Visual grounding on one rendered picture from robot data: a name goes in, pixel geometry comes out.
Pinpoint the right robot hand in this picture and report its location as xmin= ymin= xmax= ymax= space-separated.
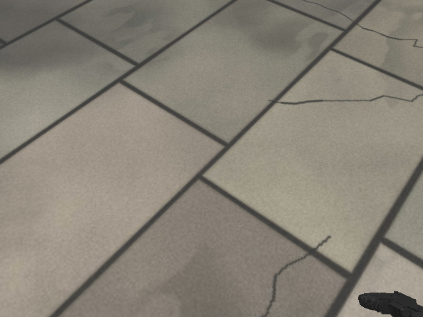
xmin=358 ymin=291 xmax=423 ymax=317

